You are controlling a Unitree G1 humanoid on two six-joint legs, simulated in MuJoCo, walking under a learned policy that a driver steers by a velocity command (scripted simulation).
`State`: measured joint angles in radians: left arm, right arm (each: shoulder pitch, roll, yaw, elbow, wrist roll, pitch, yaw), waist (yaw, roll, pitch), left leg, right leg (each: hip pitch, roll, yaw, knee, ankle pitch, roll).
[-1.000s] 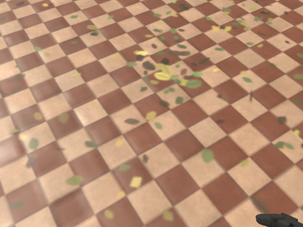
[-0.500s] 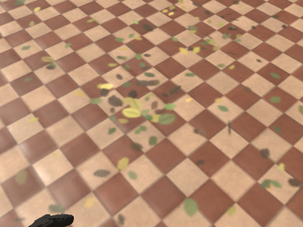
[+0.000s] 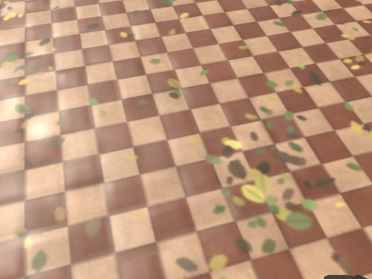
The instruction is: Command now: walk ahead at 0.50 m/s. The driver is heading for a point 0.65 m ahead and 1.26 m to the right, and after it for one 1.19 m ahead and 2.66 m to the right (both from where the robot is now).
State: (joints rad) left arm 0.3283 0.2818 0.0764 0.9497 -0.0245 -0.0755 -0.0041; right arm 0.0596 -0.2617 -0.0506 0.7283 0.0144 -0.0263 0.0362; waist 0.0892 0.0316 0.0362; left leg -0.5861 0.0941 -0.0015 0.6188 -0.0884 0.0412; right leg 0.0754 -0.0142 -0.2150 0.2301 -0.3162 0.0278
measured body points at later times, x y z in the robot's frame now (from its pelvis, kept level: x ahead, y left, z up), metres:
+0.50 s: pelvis +0.26 +0.01 +0.00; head +0.28 +0.00 +0.45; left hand +0.49 +0.21 -0.11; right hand +0.22 -0.27 -0.14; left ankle +0.16 +0.13 -0.73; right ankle +0.40 -0.16 -0.70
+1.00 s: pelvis +0.53 -0.11 +0.01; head +0.55 -0.14 +0.45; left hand +0.71 +0.13 -0.10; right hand +0.62 -0.44 -0.08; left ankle +0.78 -0.06 -0.70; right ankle +0.42 -0.14 -0.73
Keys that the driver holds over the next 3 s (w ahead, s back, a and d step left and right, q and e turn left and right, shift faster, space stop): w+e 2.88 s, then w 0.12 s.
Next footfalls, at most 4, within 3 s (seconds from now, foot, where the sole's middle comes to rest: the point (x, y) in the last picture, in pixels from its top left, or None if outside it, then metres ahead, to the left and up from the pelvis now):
0.06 left None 0.20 0.13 -0.77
0.60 right None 0.45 -0.16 -0.77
1.08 left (238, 195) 0.81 -0.12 -0.77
1.60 right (336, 201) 0.82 -0.50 -0.77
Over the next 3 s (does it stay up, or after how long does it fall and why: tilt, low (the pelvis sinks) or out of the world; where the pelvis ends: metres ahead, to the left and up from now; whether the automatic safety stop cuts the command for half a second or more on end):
stays up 1.00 -1.04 0.00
